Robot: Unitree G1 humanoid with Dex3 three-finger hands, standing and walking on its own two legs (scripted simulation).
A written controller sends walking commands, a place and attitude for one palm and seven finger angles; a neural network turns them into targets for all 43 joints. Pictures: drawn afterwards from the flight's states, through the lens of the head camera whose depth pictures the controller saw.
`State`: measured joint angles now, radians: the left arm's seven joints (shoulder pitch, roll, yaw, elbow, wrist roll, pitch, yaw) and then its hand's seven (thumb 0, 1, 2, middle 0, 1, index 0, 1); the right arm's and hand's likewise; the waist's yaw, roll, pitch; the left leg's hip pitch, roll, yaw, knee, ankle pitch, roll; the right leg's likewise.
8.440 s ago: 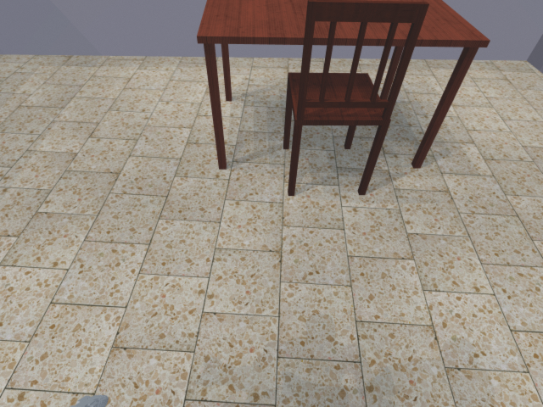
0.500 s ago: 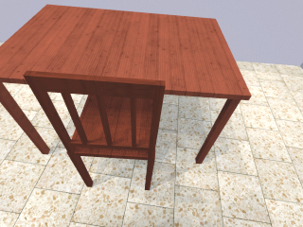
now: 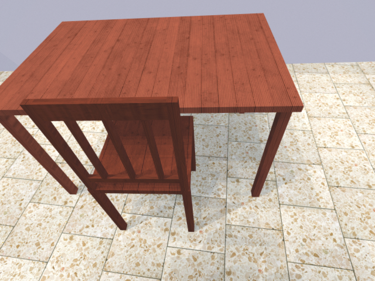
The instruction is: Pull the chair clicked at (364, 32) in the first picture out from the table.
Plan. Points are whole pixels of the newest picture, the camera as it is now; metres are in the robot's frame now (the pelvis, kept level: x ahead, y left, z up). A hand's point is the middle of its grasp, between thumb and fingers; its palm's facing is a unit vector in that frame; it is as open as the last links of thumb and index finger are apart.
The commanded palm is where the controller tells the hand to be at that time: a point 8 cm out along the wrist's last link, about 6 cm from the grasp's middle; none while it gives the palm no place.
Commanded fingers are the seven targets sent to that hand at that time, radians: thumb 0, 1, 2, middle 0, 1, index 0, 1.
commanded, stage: come to a stop and stand still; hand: left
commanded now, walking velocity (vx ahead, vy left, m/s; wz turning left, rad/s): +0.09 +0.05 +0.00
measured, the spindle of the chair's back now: (121, 151) +0.48 +0.26 -0.08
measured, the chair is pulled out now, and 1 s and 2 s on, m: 0.00 0.00 0.00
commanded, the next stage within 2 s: look again from close up in 0.36 s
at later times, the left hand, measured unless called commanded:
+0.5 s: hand out of the picture -0.01 +0.19 -0.18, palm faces +0.00 -0.98 -0.18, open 7.3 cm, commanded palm none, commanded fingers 0.00 0.90 0.90 -0.20 -0.30 -0.20 -0.30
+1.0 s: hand out of the picture +0.03 +0.24 -0.19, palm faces +0.02 -0.98 -0.20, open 7.3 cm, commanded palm none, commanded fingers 0.00 0.90 0.90 -0.20 -0.30 -0.20 -0.30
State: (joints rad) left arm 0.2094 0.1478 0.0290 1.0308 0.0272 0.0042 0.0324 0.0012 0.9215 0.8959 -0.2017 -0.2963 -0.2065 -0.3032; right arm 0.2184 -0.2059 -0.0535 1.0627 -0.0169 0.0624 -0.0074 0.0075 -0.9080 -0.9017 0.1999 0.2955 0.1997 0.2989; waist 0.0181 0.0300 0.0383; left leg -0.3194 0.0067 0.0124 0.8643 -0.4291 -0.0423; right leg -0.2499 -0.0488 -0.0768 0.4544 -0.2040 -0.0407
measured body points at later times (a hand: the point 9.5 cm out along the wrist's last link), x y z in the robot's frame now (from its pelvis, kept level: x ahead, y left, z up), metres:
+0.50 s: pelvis +0.00 +0.03 -0.01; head +0.02 +0.02 +0.44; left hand -0.01 +0.25 -0.17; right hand -0.03 -0.17 -0.17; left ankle -0.05 +0.16 -0.74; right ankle -0.02 -0.07 -0.75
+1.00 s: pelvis +0.00 +0.05 -0.01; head +0.00 +0.07 +0.44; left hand +0.03 +0.29 -0.17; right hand +0.07 -0.18 -0.15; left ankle -0.06 +0.16 -0.74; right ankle -0.02 -0.07 -0.74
